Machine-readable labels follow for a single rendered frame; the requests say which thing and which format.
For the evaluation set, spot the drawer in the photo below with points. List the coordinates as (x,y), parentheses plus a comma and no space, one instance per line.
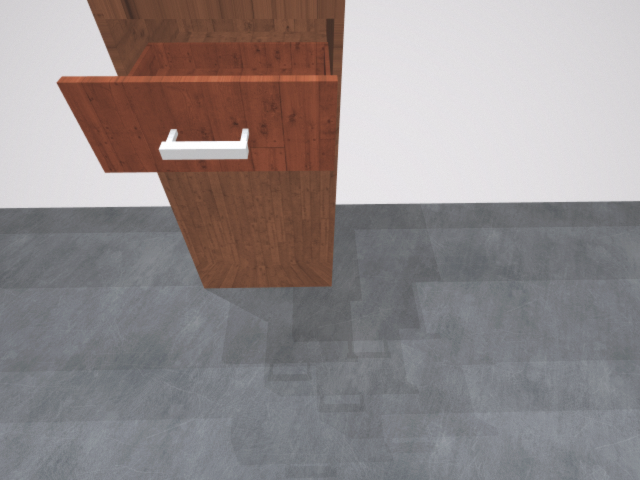
(282,92)

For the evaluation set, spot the handle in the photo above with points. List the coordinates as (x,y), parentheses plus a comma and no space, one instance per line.
(199,150)

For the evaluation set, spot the cabinet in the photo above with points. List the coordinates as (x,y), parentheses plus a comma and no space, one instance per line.
(243,229)

